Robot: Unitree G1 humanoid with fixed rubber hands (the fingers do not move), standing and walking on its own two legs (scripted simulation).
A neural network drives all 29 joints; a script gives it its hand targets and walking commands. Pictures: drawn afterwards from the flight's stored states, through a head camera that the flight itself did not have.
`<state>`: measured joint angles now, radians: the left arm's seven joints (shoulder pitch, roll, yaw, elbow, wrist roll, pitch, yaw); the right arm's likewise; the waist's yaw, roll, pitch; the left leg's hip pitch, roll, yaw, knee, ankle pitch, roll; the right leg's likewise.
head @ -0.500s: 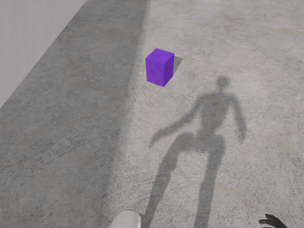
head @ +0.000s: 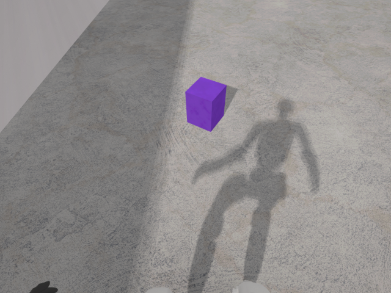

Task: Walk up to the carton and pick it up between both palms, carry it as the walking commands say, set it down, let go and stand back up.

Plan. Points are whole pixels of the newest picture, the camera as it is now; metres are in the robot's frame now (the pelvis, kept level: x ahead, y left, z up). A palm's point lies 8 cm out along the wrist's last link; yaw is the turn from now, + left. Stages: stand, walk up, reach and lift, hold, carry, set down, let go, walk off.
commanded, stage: walk up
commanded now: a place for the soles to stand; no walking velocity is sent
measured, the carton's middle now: (205, 104) +1.35 -0.07 -0.60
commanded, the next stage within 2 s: none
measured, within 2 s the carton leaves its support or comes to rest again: neither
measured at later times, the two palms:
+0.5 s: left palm (72, 207) +0.33 +0.32 -0.08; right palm (356, 237) +0.24 -0.34 -0.06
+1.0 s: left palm (84, 163) +0.47 +0.33 -0.09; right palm (321, 162) +0.44 -0.34 -0.06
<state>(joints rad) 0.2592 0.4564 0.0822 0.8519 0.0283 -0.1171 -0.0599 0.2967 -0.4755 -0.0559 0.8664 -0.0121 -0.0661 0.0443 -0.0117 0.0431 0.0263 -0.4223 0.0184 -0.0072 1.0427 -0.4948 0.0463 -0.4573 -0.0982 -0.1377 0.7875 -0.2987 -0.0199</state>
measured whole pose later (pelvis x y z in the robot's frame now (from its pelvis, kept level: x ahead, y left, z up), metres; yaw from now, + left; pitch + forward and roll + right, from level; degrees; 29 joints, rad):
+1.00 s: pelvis +0.38 +0.01 +0.01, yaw -2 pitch -2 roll +2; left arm 0.24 0.46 0.06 0.90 0.01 -0.06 -0.06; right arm 0.27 -0.48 -0.07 0.85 -0.02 -0.12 0.02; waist -0.01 -0.05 0.05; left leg -0.35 0.06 0.16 0.74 -0.36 0.03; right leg -0.56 -0.11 -0.03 1.02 -0.43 -0.02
